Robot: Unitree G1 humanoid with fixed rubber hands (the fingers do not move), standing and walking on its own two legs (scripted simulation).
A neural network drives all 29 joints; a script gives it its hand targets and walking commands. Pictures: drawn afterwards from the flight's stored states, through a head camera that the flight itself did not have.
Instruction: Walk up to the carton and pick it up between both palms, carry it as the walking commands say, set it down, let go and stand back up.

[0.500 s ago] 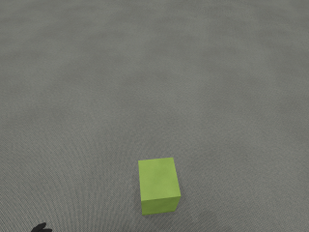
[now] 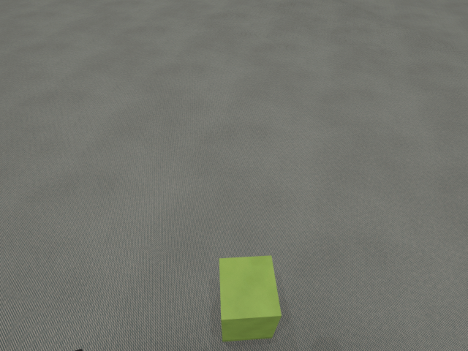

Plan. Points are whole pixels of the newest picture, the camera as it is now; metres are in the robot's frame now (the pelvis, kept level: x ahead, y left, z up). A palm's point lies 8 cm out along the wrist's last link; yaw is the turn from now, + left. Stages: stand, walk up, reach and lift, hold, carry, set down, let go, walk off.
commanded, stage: walk up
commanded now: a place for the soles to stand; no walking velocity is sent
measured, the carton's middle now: (246, 299) +0.45 -0.05 -0.64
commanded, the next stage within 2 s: none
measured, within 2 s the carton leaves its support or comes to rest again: neither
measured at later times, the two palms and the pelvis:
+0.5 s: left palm out of the picture +0.09 +0.32 -0.11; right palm out of the picture +0.10 -0.29 -0.11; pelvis +0.01 +0.01 +0.01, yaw +1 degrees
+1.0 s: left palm out of the picture +0.12 +0.27 -0.11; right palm out of the picture +0.04 -0.43 -0.11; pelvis +0.03 -0.07 -0.02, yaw -3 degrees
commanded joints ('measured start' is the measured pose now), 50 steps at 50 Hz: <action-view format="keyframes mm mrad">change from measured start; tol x8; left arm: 1 -58 201 41 -38 0 -12 8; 32 -20 190 44 3 6 -9 13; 33 -13 291 110 -98 76 16 -14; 35 -16 238 100 -134 76 51 -30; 45 120 195 127 -197 39 41 -61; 48 254 343 166 -136 49 27 -27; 50 96 360 153 -206 31 22 -12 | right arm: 1 -51 -209 -35 -23 -1 -17 -10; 32 -66 -190 -38 -11 -8 -8 -9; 33 138 -328 -102 -9 -21 -14 -41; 35 220 -396 -140 -11 -30 -19 -61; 46 27 -299 -124 -191 -29 -12 -41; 48 58 -168 -78 -230 -20 6 -35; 50 96 -215 -89 -215 -8 22 -39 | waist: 1 6 10 -100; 33 -51 -66 -73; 34 -72 62 -68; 45 24 163 -58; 47 84 -18 -83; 48 110 -310 -55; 50 36 -188 8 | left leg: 1 39 98 -74 -91 223 54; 32 74 89 -89 -133 233 47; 35 246 326 -421 -236 -213 224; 38 180 359 -375 -209 -137 262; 44 11 257 -67 -84 173 216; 46 -145 200 3 28 7 168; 48 -293 -19 114 374 -347 55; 50 -241 -28 -90 549 -378 38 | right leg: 1 62 -115 92 -109 94 -37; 32 105 -123 74 -174 123 -24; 34 -245 -8 23 163 -214 -38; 36 -380 -48 170 413 -262 -17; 38 -415 -82 221 488 -213 -13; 42 -318 -88 182 360 -172 -1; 47 116 7 53 95 -22 -29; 49 -111 -276 537 -241 -334 -165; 50 -180 -285 526 -252 -437 -195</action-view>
